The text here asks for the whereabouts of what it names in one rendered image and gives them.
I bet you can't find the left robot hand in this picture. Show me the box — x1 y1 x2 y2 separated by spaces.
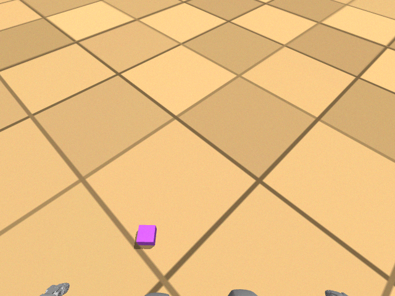
40 283 70 296

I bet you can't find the small box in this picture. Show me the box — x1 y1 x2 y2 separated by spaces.
136 225 157 245

